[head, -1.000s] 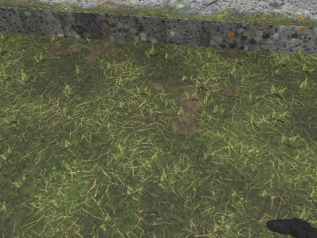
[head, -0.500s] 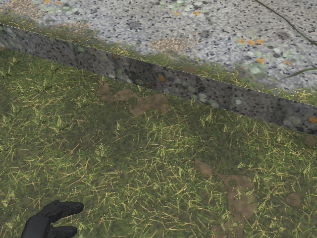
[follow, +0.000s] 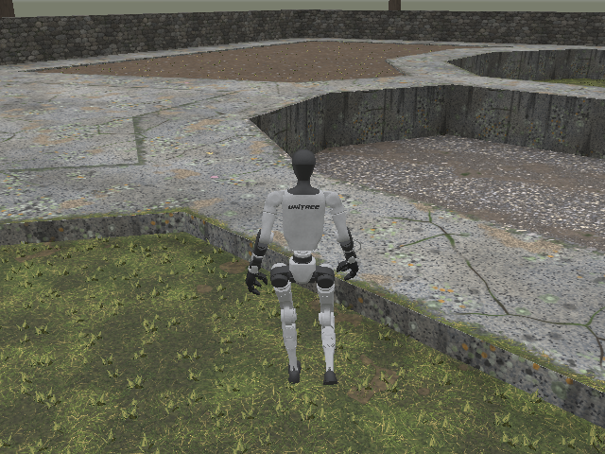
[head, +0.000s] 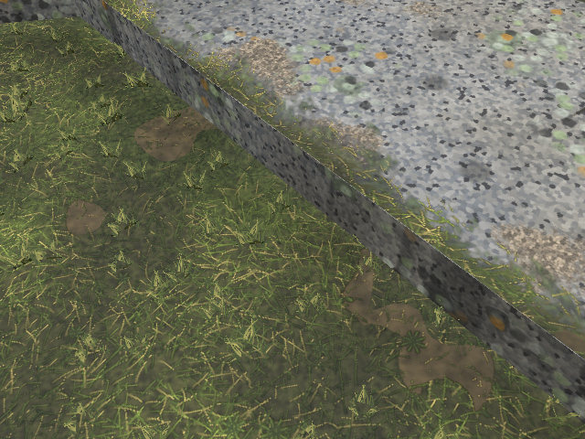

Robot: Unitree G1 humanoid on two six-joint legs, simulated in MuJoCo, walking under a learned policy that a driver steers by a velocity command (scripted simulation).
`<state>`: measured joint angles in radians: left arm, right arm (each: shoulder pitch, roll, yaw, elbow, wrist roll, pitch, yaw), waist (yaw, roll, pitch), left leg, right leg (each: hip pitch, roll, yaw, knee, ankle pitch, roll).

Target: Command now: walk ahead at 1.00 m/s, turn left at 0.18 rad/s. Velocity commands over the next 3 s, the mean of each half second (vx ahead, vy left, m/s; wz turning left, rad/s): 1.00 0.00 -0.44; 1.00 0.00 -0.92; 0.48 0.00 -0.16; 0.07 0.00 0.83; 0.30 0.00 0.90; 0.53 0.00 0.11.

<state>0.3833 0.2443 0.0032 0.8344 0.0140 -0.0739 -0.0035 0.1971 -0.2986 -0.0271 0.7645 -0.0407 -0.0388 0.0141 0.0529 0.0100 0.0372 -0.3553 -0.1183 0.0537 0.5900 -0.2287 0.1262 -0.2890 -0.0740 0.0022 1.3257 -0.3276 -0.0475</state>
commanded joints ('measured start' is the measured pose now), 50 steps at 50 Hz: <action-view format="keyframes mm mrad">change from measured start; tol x64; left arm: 1 6 113 23 -91 21 9 -13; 50 -462 1 -13 -492 20 122 -4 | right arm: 1 120 -119 -42 2 9 -34 -18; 50 172 -140 -5 98 77 -91 -40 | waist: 1 -20 -4 -37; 50 127 25 -185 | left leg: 1 265 303 -400 -354 132 154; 15 453 289 103 35 1378 -76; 18 -415 -14 -55 1101 -284 -142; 37 725 582 -542 -132 698 -8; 40 439 561 -555 -345 -295 70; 46 49 431 22 -601 -206 -122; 50 -85 318 258 -543 1439 -5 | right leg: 1 -332 -59 56 -60 -7 5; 15 129 211 -169 -672 262 -123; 18 739 -178 766 -912 -75 -447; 28 -180 127 275 -1132 607 -217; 33 75 98 371 -735 1185 -112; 36 -470 304 183 92 -57 -36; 44 -1200 79 134 1214 -328 -114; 50 -113 176 -280 293 -19 -104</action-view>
